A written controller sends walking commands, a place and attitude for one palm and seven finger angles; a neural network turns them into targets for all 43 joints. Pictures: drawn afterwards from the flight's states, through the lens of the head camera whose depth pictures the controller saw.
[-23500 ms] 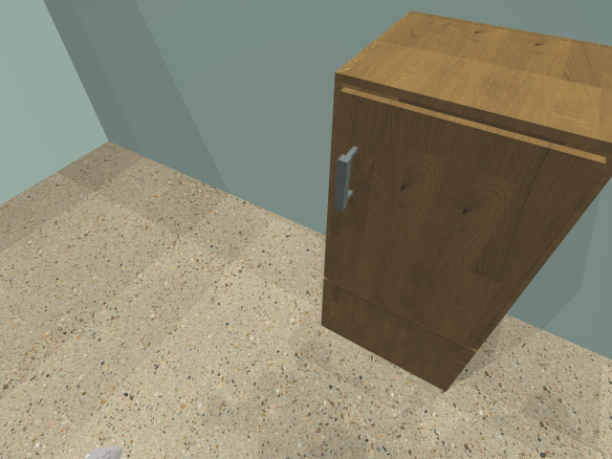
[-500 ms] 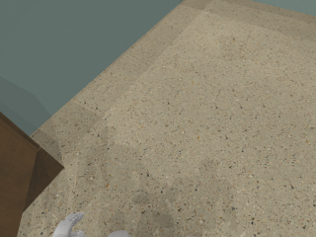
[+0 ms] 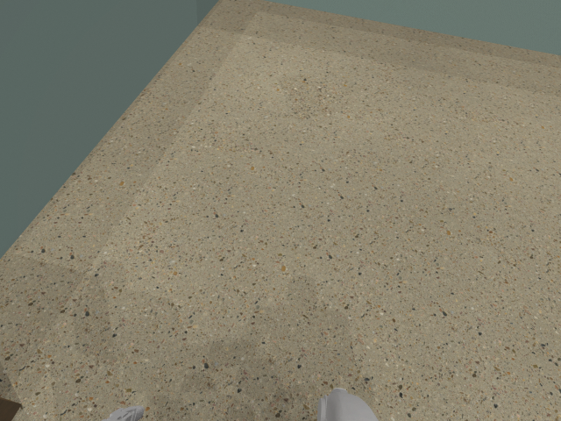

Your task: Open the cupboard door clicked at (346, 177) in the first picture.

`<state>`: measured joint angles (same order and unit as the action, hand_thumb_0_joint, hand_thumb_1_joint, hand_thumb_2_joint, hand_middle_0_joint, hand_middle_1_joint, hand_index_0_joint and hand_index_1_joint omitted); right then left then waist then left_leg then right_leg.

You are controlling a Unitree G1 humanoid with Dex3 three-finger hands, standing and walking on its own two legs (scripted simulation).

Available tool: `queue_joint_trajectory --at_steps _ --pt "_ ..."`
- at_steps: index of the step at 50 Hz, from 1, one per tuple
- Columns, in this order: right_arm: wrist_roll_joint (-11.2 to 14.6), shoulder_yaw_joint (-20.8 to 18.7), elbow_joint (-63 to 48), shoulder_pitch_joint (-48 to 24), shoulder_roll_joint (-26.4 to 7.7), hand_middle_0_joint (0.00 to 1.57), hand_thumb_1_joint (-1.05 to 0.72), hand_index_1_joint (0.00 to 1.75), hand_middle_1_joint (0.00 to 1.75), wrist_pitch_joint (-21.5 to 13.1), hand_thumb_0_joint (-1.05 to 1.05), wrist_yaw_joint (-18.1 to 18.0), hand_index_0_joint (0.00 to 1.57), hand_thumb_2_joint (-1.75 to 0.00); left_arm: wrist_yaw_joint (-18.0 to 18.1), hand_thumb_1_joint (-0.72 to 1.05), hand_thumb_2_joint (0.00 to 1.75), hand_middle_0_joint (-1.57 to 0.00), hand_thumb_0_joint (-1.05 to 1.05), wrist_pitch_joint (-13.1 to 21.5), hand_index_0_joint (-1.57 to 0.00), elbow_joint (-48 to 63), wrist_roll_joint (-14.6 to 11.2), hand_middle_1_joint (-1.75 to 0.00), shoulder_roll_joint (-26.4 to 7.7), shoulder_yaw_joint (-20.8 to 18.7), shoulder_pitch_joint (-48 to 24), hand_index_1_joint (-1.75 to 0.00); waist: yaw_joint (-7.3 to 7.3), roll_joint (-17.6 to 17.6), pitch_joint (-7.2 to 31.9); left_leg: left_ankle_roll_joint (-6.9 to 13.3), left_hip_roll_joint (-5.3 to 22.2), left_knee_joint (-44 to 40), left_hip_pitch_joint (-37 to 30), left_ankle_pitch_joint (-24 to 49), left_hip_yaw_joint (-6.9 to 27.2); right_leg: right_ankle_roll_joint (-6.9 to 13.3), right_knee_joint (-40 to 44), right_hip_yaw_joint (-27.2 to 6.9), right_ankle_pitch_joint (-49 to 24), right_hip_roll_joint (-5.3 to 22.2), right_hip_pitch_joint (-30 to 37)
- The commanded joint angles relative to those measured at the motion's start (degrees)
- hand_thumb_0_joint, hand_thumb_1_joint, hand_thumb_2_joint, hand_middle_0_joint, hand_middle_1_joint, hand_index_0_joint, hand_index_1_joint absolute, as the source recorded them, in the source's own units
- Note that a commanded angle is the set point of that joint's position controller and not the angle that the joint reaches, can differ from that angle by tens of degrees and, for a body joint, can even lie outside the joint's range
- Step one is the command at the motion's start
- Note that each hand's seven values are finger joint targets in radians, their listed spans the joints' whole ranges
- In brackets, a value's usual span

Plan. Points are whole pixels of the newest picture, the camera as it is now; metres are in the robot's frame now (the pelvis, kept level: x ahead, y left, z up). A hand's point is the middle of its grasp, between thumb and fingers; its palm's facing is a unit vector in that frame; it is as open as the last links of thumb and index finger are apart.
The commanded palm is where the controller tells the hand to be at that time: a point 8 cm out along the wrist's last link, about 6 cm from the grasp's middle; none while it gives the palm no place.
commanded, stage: walk to a spot facing it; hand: left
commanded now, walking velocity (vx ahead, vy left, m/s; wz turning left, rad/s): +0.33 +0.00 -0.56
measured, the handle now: out of the picture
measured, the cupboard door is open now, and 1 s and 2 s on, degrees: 39 39 39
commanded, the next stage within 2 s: turn to face it in 0.82 s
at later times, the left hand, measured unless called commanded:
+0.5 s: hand (213, 323) +0.30 +0.14 -0.19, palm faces -0.18 -0.97 -0.17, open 7.3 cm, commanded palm none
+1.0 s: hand (293, 213) +0.56 +0.00 -0.17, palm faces -0.38 -0.90 -0.20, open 7.3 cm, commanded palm none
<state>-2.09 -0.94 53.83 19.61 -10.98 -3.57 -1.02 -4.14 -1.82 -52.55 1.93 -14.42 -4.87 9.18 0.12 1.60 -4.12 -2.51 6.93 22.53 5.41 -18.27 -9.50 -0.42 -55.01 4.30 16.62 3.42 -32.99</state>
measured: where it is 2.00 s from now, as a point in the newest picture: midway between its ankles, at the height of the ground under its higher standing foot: (340, 311)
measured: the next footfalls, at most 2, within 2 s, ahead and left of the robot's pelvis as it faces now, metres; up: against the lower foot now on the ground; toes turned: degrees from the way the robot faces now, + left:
right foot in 0.14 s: +0.18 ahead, -0.15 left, +0.00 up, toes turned -11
left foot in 0.50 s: +0.38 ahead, +0.06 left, +0.00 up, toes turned -9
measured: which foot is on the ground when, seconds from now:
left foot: down 0.00-0.12, up 0.14-0.48, down 0.50-0.84, up 0.86-1.00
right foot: up 0.00-0.12, down 0.14-0.50, up 0.52-0.82, down 0.84-1.00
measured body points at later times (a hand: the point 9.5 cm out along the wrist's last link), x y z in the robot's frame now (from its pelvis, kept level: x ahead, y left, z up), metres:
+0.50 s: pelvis +0.22 -0.04 -0.01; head +0.24 -0.03 +0.44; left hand +0.31 +0.19 -0.17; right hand +0.27 -0.30 -0.14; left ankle +0.34 +0.07 -0.74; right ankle +0.14 -0.14 -0.74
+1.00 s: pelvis +0.41 -0.14 -0.01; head +0.43 -0.15 +0.44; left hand +0.58 +0.04 -0.15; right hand +0.31 -0.38 -0.16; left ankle +0.45 -0.01 -0.68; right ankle +0.38 -0.24 -0.74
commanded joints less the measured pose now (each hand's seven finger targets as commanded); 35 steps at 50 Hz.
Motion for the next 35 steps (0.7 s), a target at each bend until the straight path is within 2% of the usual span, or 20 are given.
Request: queue_joint_trajectory --at_steps 1,3,4,5,6,7,8,9,10,12,15,20,23,24,25,26,28,30,32,35 --pt "-0.2 -2.9 -0.7 5.8 -10.7 0.20 -0.90 0.30 0.30 -0.5 0.00 -0.4 0.20 -0.90 -0.6 0.90 0.90 -0.20 0.00 1.5 -0.20 7.2 -0.5 -0.30 -0.6 0.9 -9.7 -0.30 -3.38 -12.4 0.7 6.5 12.1 -6.5 -1.3 21.7 0.8 1.3 12.0 3.6 -1.9 -1.1 3.5" --pt "-0.2 -2.9 -0.3 4.9 -11.7 0.20 -0.90 0.30 0.30 -0.2 0.00 -0.4 0.20 -0.90 -0.5 0.90 0.90 -0.20 0.00 1.6 -0.20 6.4 -0.4 -0.30 -1.9 0.4 -7.3 -0.30 -1.16 -11.1 0.7 5.9 12.8 -2.0 0.5 25.9 -0.6 2.7 15.4 5.0 -0.1 -2.6 11.0" --pt "0.0 -2.9 -0.6 3.8 -12.3 0.20 -0.90 0.30 0.30 -0.1 0.00 -0.3 0.20 -0.90 -0.3 0.90 0.90 -0.20 0.00 1.9 -0.20 4.8 -0.4 -0.30 -3.1 0.0 -2.1 -0.30 1.85 -9.6 2.7 5.0 11.5 5.8 3.2 30.8 -2.3 3.9 18.1 5.8 -0.3 -4.2 19.7" --pt "0.5 -2.7 -1.2 1.7 -11.8 0.20 -0.90 0.30 0.30 -0.1 0.00 0.1 0.20 -0.90 0.3 0.90 0.90 -0.20 0.00 2.5 -0.20 1.6 -0.2 -0.30 -6.0 -0.9 8.3 -0.30 6.98 -4.8 7.0 2.9 8.5 19.6 11.0 32.3 -5.1 6.3 21.7 3.8 -0.7 -4.5 35.6" --pt "1.9 -1.8 -3.5 0.0 -7.8 0.20 -0.90 0.30 0.30 -0.4 0.00 0.7 0.20 -0.90 1.4 0.90 0.90 -0.20 0.00 3.3 -0.20 -0.7 0.0 -0.30 -14.0 -3.2 18.4 -0.30 11.29 11.7 14.4 0.1 1.3 40.7 28.4 6.8 -7.2 12.1 28.7 -20.4 5.1 11.5 51.4" --pt "2.3 -2.0 -6.3 -4.6 -7.3 0.20 -0.90 0.30 0.30 -0.4 0.00 0.4 0.20 -0.90 2.2 0.90 0.90 -0.20 0.00 3.1 -0.20 -1.7 -1.6 -0.30 -17.4 -3.7 20.6 -0.30 11.18 15.5 14.2 -0.4 -2.3 54.4 37.8 -18.2 1.4 16.5 39.8 -39.9 2.0 22.1 49.0" --pt "2.0 -2.5 -6.4 -7.0 -8.2 0.20 -0.90 0.30 0.30 -0.2 0.00 0.5 0.20 -0.90 2.9 0.90 0.90 -0.20 0.00 2.7 -0.20 -0.3 -1.9 -0.30 -17.2 -3.5 15.2 -0.30 8.99 9.2 8.8 -0.4 1.4 57.1 41.2 -14.2 7.8 18.2 42.1 -39.7 12.5 21.9 41.1" --pt "1.5 -2.9 -5.6 -8.1 -8.5 0.20 -0.90 0.30 0.30 -0.1 0.00 0.5 0.20 -0.90 3.3 0.90 0.90 -0.20 0.00 3.1 -0.20 1.4 -1.6 -0.30 -13.2 -2.4 9.6 -0.30 6.04 8.3 6.1 -0.6 3.2 55.5 39.3 -8.2 9.3 15.8 42.3 -34.9 12.1 18.9 33.1" --pt "1.0 -3.1 -4.0 -6.8 -8.3 0.20 -0.90 0.30 0.30 0.4 0.00 0.5 0.20 -0.90 3.8 0.90 0.90 -0.20 0.00 3.3 -0.20 2.8 -1.3 -0.30 -10.3 -1.5 4.1 -0.30 2.78 6.6 5.1 -0.9 4.7 50.3 34.0 -5.7 10.0 14.3 42.3 -27.6 9.5 16.3 26.2" --pt "0.5 -2.8 -1.3 -2.5 -5.8 0.20 -0.90 0.30 0.30 1.9 0.00 0.9 0.20 -0.90 3.8 0.90 0.90 -0.20 0.00 4.0 -0.20 3.5 -0.6 -0.30 -8.1 -0.8 1.0 -0.30 -0.77 5.5 4.8 -1.4 3.4 42.0 25.7 -2.1 7.5 12.3 42.8 -18.4 3.4 11.6 17.5" --pt "0.5 -2.7 -1.3 -1.5 -4.2 0.20 -0.90 0.30 0.30 2.1 0.00 1.7 0.20 -0.90 3.5 0.90 0.90 -0.20 0.00 4.7 -0.20 2.2 -0.4 -0.30 -8.2 -1.0 0.7 -0.30 -2.15 4.7 4.0 -1.4 1.6 31.5 21.7 2.9 5.9 11.9 43.8 -15.6 4.7 8.7 14.7" --pt "0.8 -2.9 -4.3 -8.6 -4.4 0.20 -0.90 0.30 0.30 0.5 0.00 2.1 0.20 -0.90 3.0 0.90 0.90 -0.20 0.00 5.2 -0.20 -0.3 -0.7 -0.30 -8.0 -1.2 5.3 -0.30 0.36 4.1 2.5 -0.8 -1.6 15.2 19.0 5.5 5.2 11.5 41.0 -17.6 0.7 8.4 20.9" --pt "0.6 -3.4 -1.7 -2.1 -7.5 0.20 -0.90 0.30 0.30 -0.8 0.00 1.2 0.20 -0.90 3.2 0.90 0.90 -0.20 0.00 4.9 -0.20 -0.1 -1.2 -0.30 -5.9 -1.0 4.4 -0.30 -3.33 -1.5 4.3 0.4 -1.7 4.1 1.3 7.6 6.0 8.1 30.3 -14.0 -1.5 3.9 13.9" --pt "-0.1 -4.7 0.1 5.2 -12.5 0.20 -0.90 0.30 0.30 -1.2 0.00 0.5 0.20 -0.90 2.8 0.90 0.90 -0.20 0.00 4.8 -0.20 0.6 -1.4 -0.30 -3.0 -0.5 5.1 -0.30 -6.47 -12.6 7.9 4.6 7.9 -0.5 -9.4 -1.1 20.1 5.2 15.3 -9.2 2.3 -2.0 4.4" --pt "-0.8 -5.3 1.0 11.9 -17.0 0.20 -0.90 0.30 0.30 -0.9 0.00 0.1 0.20 -0.90 2.4 0.90 0.90 -0.20 0.00 5.1 -0.20 1.9 -1.5 -0.30 -0.8 0.6 5.4 -0.30 -8.11 -21.9 11.0 11.0 21.5 -7.9 -14.8 -8.1 37.2 2.7 -3.9 -2.4 15.9 -6.9 -4.4" --pt "-0.7 -5.1 0.4 11.3 -16.0 0.20 -0.90 0.30 0.30 -0.1 0.00 0.1 0.20 -0.90 2.2 0.90 0.90 -0.20 0.00 5.5 -0.20 3.4 -0.9 -0.30 -2.0 0.1 1.8 -0.30 -8.26 -13.5 6.9 14.2 23.7 -10.7 -8.8 -14.5 41.3 3.1 -12.2 -5.9 15.6 -3.4 -8.1" --pt "-0.5 -3.8 -0.5 5.2 -10.7 0.20 -0.90 0.30 0.30 -0.7 0.00 0.1 0.20 -0.90 2.0 0.90 0.90 -0.20 0.00 5.3 -0.20 2.7 -0.2 -0.30 -1.9 -0.3 -1.6 -0.30 -5.09 -11.4 1.0 11.4 18.9 -12.3 2.0 -11.8 33.3 2.6 -19.0 -7.2 6.5 0.8 -10.1" --pt "-0.1 -3.0 -0.8 0.6 -8.1 0.20 -0.90 0.30 0.30 -1.6 0.00 -0.3 0.20 -0.90 1.1 0.90 0.90 -0.20 0.00 4.3 -0.20 1.5 -0.1 -0.30 -0.6 -0.2 1.1 -0.30 -1.69 -11.9 1.5 8.5 14.9 -11.3 2.7 0.4 19.6 1.2 -13.7 -6.1 1.6 2.9 -7.5" --pt "0.0 -3.0 0.5 2.1 -8.2 0.20 -0.90 0.30 0.30 -2.0 0.00 -0.2 0.20 -0.90 0.7 0.90 0.90 -0.20 0.00 3.6 -0.20 1.7 -0.1 -0.30 0.7 0.3 0.4 -0.30 -1.78 -10.6 4.8 7.9 12.2 -9.7 1.0 11.1 10.4 0.6 -3.3 -3.3 0.5 2.5 -2.9" --pt "-0.1 -3.8 1.1 1.5 -9.1 0.20 -0.90 0.30 0.30 -1.1 0.00 0.3 0.20 -0.90 0.5 0.90 0.90 -0.20 0.00 3.3 -0.20 2.4 -0.3 -0.30 1.2 0.6 -1.7 -0.30 -2.22 -9.9 3.3 7.7 11.5 -9.9 4.7 7.0 4.8 0.6 10.9 1.3 0.5 0.9 5.1"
